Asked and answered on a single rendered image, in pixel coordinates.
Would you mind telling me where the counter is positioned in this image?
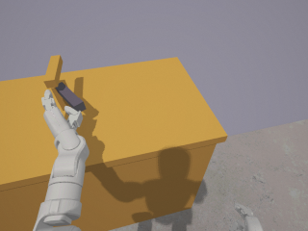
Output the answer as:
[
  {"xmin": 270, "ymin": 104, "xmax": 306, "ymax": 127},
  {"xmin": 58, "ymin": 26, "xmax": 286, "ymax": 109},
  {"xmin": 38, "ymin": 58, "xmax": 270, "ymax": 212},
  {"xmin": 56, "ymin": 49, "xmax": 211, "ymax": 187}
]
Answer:
[{"xmin": 0, "ymin": 55, "xmax": 228, "ymax": 231}]

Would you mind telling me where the tap lever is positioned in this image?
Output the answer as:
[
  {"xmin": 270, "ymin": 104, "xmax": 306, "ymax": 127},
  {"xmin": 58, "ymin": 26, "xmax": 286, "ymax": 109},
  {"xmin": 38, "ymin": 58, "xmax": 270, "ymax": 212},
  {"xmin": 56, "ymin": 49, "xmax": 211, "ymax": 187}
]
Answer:
[{"xmin": 56, "ymin": 82, "xmax": 86, "ymax": 112}]

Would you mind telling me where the left robot forearm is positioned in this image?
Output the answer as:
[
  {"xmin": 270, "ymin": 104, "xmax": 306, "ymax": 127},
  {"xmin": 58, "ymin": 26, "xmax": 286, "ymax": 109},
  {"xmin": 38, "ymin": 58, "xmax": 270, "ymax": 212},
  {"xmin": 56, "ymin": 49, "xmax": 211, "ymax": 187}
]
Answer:
[{"xmin": 33, "ymin": 129, "xmax": 90, "ymax": 231}]

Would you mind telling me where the robot left hand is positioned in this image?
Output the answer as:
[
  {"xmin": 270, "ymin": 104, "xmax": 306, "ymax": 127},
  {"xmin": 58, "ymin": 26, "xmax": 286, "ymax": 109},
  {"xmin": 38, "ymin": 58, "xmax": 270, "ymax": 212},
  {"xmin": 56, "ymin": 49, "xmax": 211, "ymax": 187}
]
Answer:
[{"xmin": 41, "ymin": 90, "xmax": 83, "ymax": 139}]

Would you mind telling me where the robot right hand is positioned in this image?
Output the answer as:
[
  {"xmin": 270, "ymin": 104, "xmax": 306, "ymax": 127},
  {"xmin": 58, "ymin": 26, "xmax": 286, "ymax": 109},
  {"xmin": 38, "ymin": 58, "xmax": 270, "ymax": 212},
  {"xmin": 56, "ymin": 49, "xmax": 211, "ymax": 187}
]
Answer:
[{"xmin": 229, "ymin": 202, "xmax": 264, "ymax": 231}]

